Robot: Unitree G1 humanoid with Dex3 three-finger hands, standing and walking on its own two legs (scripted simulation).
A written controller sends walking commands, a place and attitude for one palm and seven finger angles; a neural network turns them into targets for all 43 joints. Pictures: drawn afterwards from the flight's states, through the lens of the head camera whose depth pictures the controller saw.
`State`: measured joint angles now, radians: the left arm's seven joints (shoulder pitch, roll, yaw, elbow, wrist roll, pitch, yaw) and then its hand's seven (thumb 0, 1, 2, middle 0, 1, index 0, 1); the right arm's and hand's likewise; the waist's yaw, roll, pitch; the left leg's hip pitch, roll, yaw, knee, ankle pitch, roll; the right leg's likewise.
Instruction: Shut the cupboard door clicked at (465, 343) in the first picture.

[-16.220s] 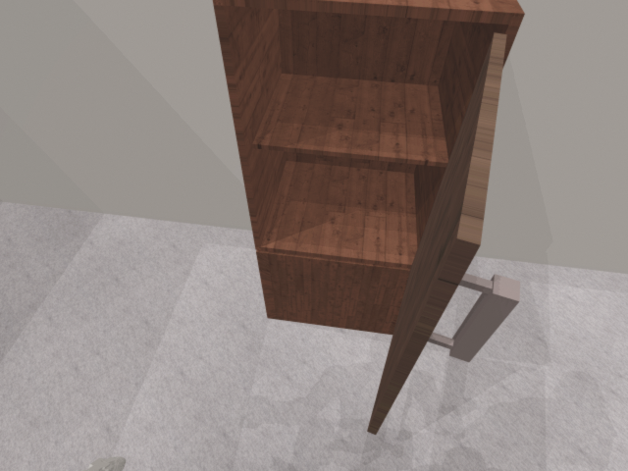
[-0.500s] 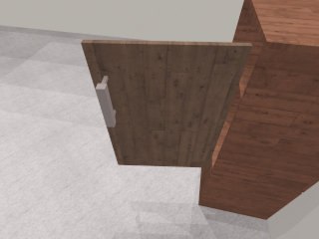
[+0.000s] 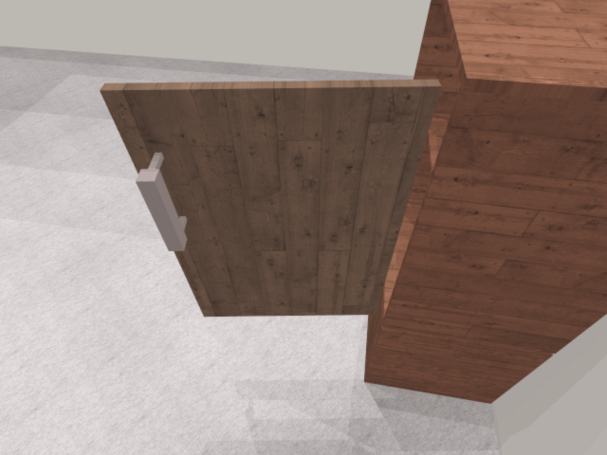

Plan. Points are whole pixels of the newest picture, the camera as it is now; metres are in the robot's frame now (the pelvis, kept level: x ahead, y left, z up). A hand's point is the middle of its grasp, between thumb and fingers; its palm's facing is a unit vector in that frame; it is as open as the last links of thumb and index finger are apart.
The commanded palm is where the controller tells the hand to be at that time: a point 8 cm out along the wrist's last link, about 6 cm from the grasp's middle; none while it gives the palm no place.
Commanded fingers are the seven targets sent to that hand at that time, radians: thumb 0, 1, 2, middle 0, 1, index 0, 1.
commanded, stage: look again from close up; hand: left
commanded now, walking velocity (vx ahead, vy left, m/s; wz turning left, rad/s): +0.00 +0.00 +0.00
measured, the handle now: (167, 203) +0.44 +0.23 +0.08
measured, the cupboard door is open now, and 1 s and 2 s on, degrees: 100 100 100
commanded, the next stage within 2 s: raise the hand and make a fist in 0.32 s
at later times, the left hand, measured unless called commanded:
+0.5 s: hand out of the picture +0.09 +0.16 -0.13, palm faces +0.19 -0.96 -0.21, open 7.3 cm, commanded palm +0.10 +0.20 -0.06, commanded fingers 0.00 0.90 0.90 -0.27 -0.38 -0.27 -0.38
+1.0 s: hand (177, 439) +0.15 +0.16 -0.02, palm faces +0.09 -1.00 -0.03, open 5.4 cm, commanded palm +0.12 +0.21 -0.01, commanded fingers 0.00 0.90 0.90 -0.73 -0.88 -0.73 -0.88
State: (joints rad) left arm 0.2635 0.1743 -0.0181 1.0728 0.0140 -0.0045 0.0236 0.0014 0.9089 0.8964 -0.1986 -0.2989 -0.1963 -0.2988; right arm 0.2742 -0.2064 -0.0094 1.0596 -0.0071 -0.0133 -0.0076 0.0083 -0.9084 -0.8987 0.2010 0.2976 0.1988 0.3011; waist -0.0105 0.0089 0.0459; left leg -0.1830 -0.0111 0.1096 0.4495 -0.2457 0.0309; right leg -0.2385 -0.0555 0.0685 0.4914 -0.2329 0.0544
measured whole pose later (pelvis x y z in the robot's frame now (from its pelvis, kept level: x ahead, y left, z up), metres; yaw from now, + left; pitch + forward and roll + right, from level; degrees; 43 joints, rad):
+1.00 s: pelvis -0.02 -0.04 -0.09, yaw +6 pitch +11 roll -3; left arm 0.47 0.22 0.13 -0.15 -0.28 -0.39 -0.31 0.02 0.90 0.90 -0.56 -0.69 -0.55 -0.69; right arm 0.16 -0.21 0.01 0.49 0.03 -0.27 -0.06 0.01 -0.90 -0.90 0.20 0.30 0.20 0.30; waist 0.07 0.02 -0.11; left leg -0.86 0.04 -0.07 1.21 -0.54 -0.03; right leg -0.82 -0.02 -0.09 1.16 -0.53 -0.01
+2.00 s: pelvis +0.00 -0.03 -0.03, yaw +6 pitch +3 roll -1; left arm 0.31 0.28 0.20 -0.15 -0.33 -0.12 -0.29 0.01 0.90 0.90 -1.29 -1.49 -1.29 -1.49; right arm 0.27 -0.25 0.05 0.55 0.06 -0.26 -0.07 0.02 -0.90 -0.90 0.21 0.30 0.20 0.30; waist 0.03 0.06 -0.06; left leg -0.47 0.03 -0.03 0.81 -0.40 -0.02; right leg -0.44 -0.02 -0.06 0.78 -0.39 0.01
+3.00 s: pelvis +0.01 -0.03 -0.02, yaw +5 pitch +4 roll +0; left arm -0.02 0.29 0.23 0.18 -0.29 -0.12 -0.28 0.01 0.90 0.90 -1.30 -1.50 -1.30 -1.50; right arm 0.27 -0.27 0.03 0.61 0.06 -0.23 -0.07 0.02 -0.90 -0.90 0.20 0.30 0.20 0.30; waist 0.00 0.05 -0.05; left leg -0.43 0.03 0.00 0.73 -0.37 -0.01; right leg -0.43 -0.03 -0.03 0.73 -0.36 0.01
